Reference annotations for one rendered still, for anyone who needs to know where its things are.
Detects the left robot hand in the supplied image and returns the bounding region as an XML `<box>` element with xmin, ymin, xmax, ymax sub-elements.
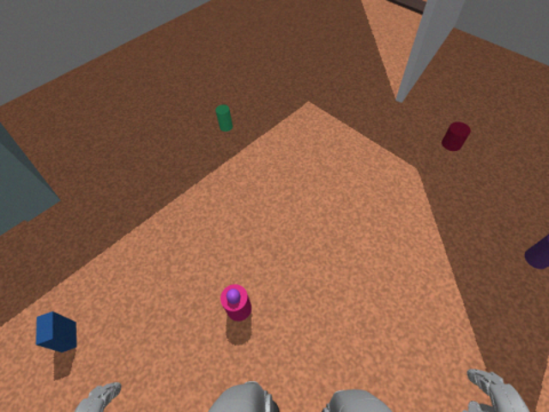
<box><xmin>75</xmin><ymin>382</ymin><xmax>121</xmax><ymax>412</ymax></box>

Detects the right robot hand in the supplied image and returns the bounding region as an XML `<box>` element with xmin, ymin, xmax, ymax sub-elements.
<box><xmin>462</xmin><ymin>369</ymin><xmax>530</xmax><ymax>412</ymax></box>

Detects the sofa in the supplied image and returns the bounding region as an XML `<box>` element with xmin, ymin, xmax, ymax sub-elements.
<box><xmin>0</xmin><ymin>123</ymin><xmax>61</xmax><ymax>236</ymax></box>

